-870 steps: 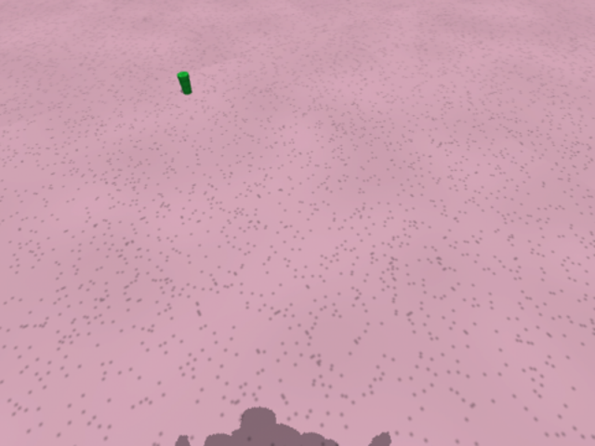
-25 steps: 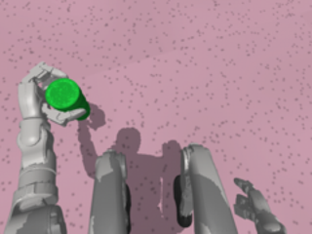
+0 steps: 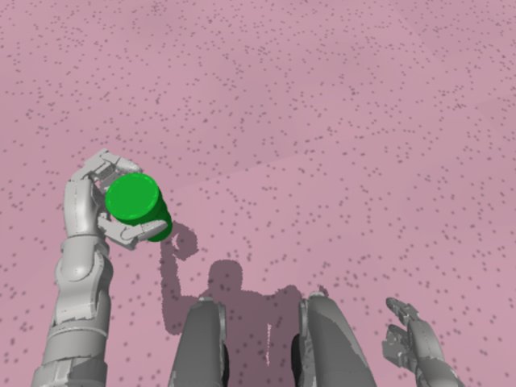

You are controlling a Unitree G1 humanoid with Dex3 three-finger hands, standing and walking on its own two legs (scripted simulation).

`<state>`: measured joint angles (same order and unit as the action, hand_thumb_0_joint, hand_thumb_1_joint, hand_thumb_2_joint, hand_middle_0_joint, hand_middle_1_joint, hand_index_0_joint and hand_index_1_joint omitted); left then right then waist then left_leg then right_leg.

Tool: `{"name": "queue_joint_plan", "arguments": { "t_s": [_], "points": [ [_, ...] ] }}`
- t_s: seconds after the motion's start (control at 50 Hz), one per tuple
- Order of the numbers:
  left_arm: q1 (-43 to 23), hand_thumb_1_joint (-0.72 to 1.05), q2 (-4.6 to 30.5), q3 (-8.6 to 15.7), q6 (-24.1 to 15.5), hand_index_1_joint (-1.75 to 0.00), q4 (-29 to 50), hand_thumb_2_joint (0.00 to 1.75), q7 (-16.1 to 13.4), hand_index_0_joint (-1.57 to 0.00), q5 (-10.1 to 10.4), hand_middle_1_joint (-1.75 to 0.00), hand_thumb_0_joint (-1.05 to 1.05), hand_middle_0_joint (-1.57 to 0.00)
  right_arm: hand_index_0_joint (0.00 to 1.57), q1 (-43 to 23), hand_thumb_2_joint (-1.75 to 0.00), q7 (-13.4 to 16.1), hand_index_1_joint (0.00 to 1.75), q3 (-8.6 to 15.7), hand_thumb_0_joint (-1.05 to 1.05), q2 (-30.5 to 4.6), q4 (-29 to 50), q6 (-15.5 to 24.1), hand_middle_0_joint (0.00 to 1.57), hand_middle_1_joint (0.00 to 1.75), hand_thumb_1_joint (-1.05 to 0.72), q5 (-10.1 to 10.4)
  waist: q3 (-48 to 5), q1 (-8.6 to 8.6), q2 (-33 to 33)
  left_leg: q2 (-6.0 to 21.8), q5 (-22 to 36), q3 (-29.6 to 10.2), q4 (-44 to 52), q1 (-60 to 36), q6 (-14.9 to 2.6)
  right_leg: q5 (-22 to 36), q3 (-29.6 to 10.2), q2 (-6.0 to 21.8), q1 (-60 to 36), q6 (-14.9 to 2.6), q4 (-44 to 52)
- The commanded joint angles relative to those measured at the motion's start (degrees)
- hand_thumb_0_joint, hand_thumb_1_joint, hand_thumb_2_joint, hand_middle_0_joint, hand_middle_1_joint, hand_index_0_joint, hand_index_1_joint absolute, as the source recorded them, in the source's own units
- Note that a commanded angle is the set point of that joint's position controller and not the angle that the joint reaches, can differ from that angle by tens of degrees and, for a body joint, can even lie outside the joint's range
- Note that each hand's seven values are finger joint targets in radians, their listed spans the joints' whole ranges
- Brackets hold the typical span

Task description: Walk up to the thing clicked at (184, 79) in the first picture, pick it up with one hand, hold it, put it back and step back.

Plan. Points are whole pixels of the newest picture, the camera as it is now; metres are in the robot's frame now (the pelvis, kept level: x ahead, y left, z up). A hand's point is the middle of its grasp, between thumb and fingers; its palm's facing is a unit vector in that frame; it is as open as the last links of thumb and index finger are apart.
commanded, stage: lift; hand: left
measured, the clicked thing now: (146, 213) +0.36 +0.18 +0.00
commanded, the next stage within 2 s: hold in 1.02 s
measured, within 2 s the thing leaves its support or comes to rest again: neither
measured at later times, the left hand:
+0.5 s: hand (120, 173) +0.37 +0.18 +0.11, palm faces +0.12 -0.99 -0.03, open 10.4 cm
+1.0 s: hand (119, 152) +0.37 +0.17 +0.15, palm faces +0.10 -0.99 -0.02, open 10.4 cm
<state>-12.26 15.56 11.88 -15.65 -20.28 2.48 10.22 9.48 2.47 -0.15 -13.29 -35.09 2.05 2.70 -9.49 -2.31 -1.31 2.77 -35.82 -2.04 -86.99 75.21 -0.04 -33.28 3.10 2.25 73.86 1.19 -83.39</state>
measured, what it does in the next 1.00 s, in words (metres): rises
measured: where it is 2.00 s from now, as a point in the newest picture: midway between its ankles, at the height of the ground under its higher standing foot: outside the picture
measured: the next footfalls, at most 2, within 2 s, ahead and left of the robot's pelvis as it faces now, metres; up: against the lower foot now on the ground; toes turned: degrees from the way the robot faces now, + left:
none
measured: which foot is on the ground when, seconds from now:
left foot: down 0.00-1.00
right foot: down 0.00-1.00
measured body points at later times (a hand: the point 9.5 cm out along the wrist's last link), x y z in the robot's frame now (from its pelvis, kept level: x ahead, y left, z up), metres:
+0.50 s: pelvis +0.02 +0.00 +0.08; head +0.10 +0.01 +0.52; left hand +0.35 +0.23 +0.12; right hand +0.16 -0.25 -0.03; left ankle +0.04 +0.12 -0.57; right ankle +0.05 -0.14 -0.57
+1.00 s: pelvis +0.04 -0.01 +0.11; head +0.10 +0.00 +0.56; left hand +0.36 +0.22 +0.15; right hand +0.18 -0.25 +0.00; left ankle +0.04 +0.12 -0.57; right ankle +0.05 -0.14 -0.57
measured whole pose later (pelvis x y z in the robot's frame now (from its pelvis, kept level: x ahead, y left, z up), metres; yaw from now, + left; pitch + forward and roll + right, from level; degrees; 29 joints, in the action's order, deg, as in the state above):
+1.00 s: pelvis +0.04 -0.01 +0.11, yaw +1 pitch +10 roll -1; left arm -7.2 11.7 8.7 -20.2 -24.9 4.2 10.0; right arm 12.8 2.4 0.1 -12.6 -37.1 1.8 0.8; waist -3.2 -1.5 -0.6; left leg 3.0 -27.1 0.0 -55.2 38.4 0.8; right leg -25.0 2.7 1.5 38.0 0.7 -52.8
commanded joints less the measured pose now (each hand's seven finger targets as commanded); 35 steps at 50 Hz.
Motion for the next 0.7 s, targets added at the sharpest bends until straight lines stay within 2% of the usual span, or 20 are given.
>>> {"name": "queue_joint_plan", "arguments": {
  "t_s": [0.0,0.04,0.12,0.14,0.18,0.2,0.28,0.3,0.38,0.4,0.44,0.46,0.5,0.52,0.62,0.64,0.68],
  "points": [
    [-14.1,-0.03,7.2,1.7,-5.4,-1.40,12.6,1.22,0.6,-1.25,0.7,-1.41,0.00,-1.22,0.20,3.5,-0.90,0.5,0.30,3.6,0.00,-8.9,4.9,2.7,0.20,0.30,-0.91,-0.5,-22.3,-0.66,-3.8,-1.6,15.4,-1.7,17.0,-23.7,-0.36,15.4,-0.3,-2.0,-17.5,-2.52,14.5],
    [-13.8,-0.01,8.5,3.6,-5.7,-1.43,11.8,1.24,0.5,-1.27,0.7,-1.43,0.00,-1.24,0.20,2.9,-0.90,0.3,0.30,3.7,0.00,-8.8,5.3,2.9,0.20,0.30,-0.91,-0.4,-20.7,0.00,-3.3,-1.6,13.7,-1.6,19.3,-24.4,-0.42,13.9,-0.5,-2.0,-19.1,-2.43,16.7],
    [-13.4,-0.05,7.0,1.8,-6.7,-1.43,13.4,1.23,1.1,-1.28,1.0,-1.44,0.00,-1.26,0.20,3.3,-0.90,0.1,0.30,3.5,0.00,-8.8,5.5,3.1,0.20,0.30,-0.92,-0.7,-21.4,0.29,-4.6,-1.3,17.6,-1.9,22.5,-30.1,0.13,16.6,0.0,-2.2,-22.2,-2.51,18.7],
    [-13.0,-0.06,7.6,2.7,-6.7,-1.42,13.5,1.22,0.8,-1.27,1.0,-1.42,0.00,-1.24,0.20,3.7,-0.90,0.1,0.30,3.5,0.00,-8.6,5.6,3.0,0.20,0.30,-0.92,-0.7,-21.7,0.40,-3.6,-1.6,18.3,-1.3,22.9,-30.0,-0.06,17.5,-0.1,-2.2,-24.6,-2.47,19.8],
    [-12.2,-0.06,7.1,2.3,-7.0,-1.42,12.8,1.23,0.8,-1.26,0.9,-1.42,0.00,-1.23,0.20,3.9,-0.90,0.1,0.30,3.4,0.00,-8.5,5.4,3.0,0.20,0.30,-0.91,-0.8,-21.0,-0.02,-2.5,-1.6,18.7,-0.9,24.2,-30.7,-0.23,18.4,-0.2,-2.2,-26.8,-2.37,21.4],
    [-13.7,-0.05,6.5,1.2,-7.5,-1.41,14.7,1.22,0.9,-1.26,1.1,-1.41,0.00,-1.23,0.20,3.5,-0.90,0.1,0.30,3.2,0.00,-8.3,5.4,3.0,0.20,0.30,-0.92,-1.0,-20.5,0.06,-3.7,-1.7,18.1,-0.7,24.9,-31.4,-0.15,17.9,-0.3,-2.3,-27.1,-2.37,21.9],
    [-13.6,-0.03,6.9,2.0,-7.9,-1.41,12.8,1.22,0.5,-1.26,0.9,-1.41,0.00,-1.24,0.20,4.1,-0.90,0.3,0.30,3.2,0.00,-8.2,5.1,3.1,0.20,0.30,-0.92,-1.2,-19.4,-0.05,-1.8,-1.7,18.4,-0.4,27.3,-33.0,-0.28,18.6,-0.2,-2.3,-30.4,-2.13,24.7],
    [-13.2,-0.04,5.7,0.8,-7.9,-1.41,12.4,1.22,0.6,-1.27,0.9,-1.41,0.00,-1.25,0.20,4.0,-0.90,0.3,0.30,3.1,0.00,-8.1,4.9,3.2,0.20,0.30,-0.92,-1.3,-18.3,0.04,-1.6,-1.7,18.9,-0.3,27.9,-33.6,-0.24,19.1,-0.3,-2.2,-30.8,-2.16,25.2],
    [-13.1,-0.02,5.6,0.6,-8.4,-1.41,12.1,1.22,0.5,-1.26,0.8,-1.40,0.00,-1.24,0.20,3.6,-0.90,0.4,0.30,3.2,0.00,-8.1,5.0,3.2,0.20,0.30,-0.92,-1.4,-17.2,0.23,-1.7,-1.9,17.6,0.1,30.6,-35.5,-0.26,18.3,-0.4,-2.3,-33.5,-1.97,27.9],
    [-13.5,-0.04,6.1,1.2,-8.5,-1.41,12.4,1.22,0.4,-1.26,0.8,-1.41,0.00,-1.24,0.20,3.7,-0.90,0.3,0.30,3.0,0.00,-7.7,5.0,3.2,0.20,0.30,-0.92,-1.5,-17.4,0.37,-1.5,-1.9,17.9,0.2,30.9,-35.4,-0.28,18.6,-0.5,-2.3,-34.8,-1.92,28.4],
    [-11.8,-0.05,4.6,0.1,-8.6,-1.41,11.5,1.22,0.5,-1.26,0.9,-1.41,0.00,-1.24,0.20,3.6,-0.90,0.5,0.30,2.9,0.00,-7.5,5.2,3.2,0.20,0.30,-0.92,-1.5,-16.7,0.30,-0.8,-2.0,19.3,0.6,31.7,-36.9,-0.32,20.0,-0.7,-2.2,-36.2,-1.83,29.7],
    [-12.9,-0.05,4.7,0.1,-8.7,-1.41,12.0,1.22,0.5,-1.26,0.8,-1.40,0.00,-1.24,0.20,3.3,-0.90,0.4,0.30,3.1,0.00,-7.5,5.1,3.2,0.20,0.30,-0.92,-1.5,-14.9,0.11,-1.2,-2.0,18.3,0.6,32.5,-37.1,-0.33,19.2,-0.6,-2.4,-35.5,-1.85,30.2],
    [-11.8,-0.05,5.3,0.6,-8.7,-1.40,11.4,1.21,0.5,-1.25,0.6,-1.40,0.00,-1.23,0.20,3.9,-0.90,0.5,0.30,3.1,0.00,-7.7,4.8,3.0,0.20,0.30,-0.92,-1.5,-15.8,0.46,-1.7,-1.9,19.0,0.5,33.7,-38.8,-0.13,19.5,-0.4,-2.4,-37.2,-1.97,31.0],
    [-12.4,-0.04,4.7,0.3,-8.8,-1.39,11.4,1.21,0.5,-1.24,0.7,-1.39,0.00,-1.22,0.20,3.3,-0.90,0.5,0.30,3.1,0.00,-7.6,4.8,3.0,0.20,0.30,-0.92,-1.6,-13.8,0.46,-1.2,-1.8,18.0,0.3,34.5,-38.9,-0.09,18.5,-0.2,-2.5,-36.5,-1.97,31.5],
    [-11.8,-0.06,5.0,0.8,-9.3,-1.39,11.8,1.20,0.8,-1.24,0.9,-1.39,0.00,-1.22,0.20,4.0,-0.90,0.6,0.30,2.9,0.00,-7.1,4.6,3.0,0.20,0.30,-0.92,-1.7,-15.9,0.70,-1.5,-1.8,24.0,0.9,35.4,-42.4,-0.03,23.9,-0.5,-2.5,-41.0,-2.01,32.7],
    [-13.2,-0.04,4.8,0.2,-9.5,-1.38,11.8,1.20,0.9,-1.23,0.8,-1.38,0.00,-1.20,0.20,3.8,-0.90,0.7,0.30,2.8,0.00,-7.0,4.3,2.8,0.20,0.30,-0.92,-1.9,-14.7,0.25,-2.1,-2.0,24.0,1.2,35.4,-42.1,-0.10,24.3,-0.7,-2.5,-41.1,-1.91,33.4],
    [-11.4,-0.02,4.1,0.3,-9.2,-1.38,10.1,1.21,1.0,-1.23,0.7,-1.38,0.00,-1.21,0.20,3.9,-0.90,0.6,0.30,3.0,0.00,-7.2,4.3,2.8,0.20,0.30,-0.91,-2.0,-13.7,0.21,-0.3,-1.8,24.3,1.0,36.4,-42.2,-0.13,24.6,-0.4,-2.6,-42.1,-1.88,33.9]
  ]
}}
